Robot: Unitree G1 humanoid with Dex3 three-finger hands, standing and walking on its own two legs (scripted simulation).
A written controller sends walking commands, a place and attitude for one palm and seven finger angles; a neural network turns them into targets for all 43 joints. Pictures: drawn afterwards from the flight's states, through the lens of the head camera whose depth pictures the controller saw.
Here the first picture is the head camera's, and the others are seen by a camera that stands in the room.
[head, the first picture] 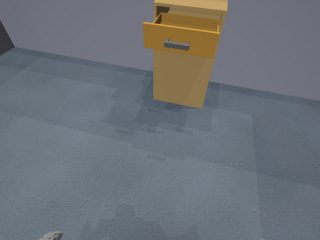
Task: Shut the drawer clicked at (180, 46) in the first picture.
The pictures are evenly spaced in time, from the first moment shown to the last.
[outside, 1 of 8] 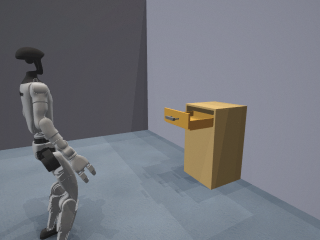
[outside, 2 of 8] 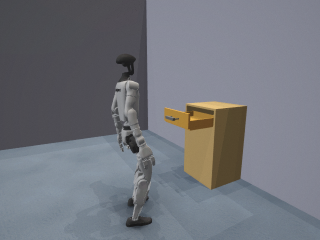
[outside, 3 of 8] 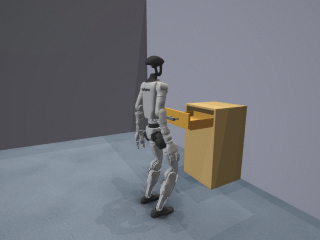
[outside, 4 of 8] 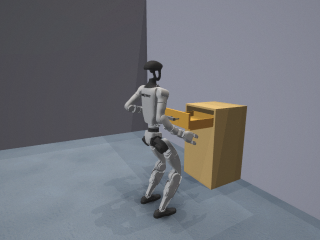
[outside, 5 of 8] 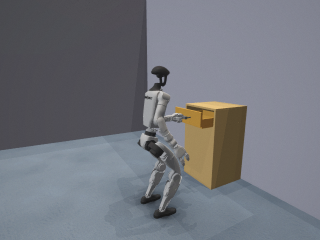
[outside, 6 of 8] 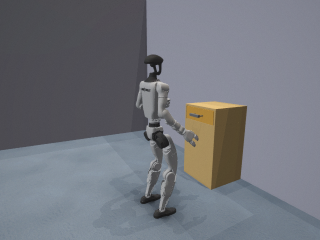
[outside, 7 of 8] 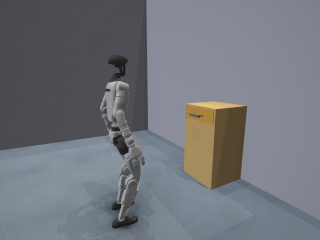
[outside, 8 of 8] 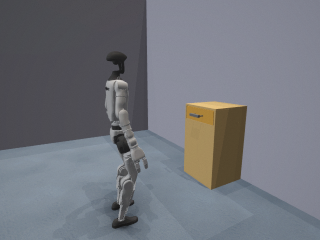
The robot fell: no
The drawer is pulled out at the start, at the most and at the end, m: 0.30 0.30 0.00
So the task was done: yes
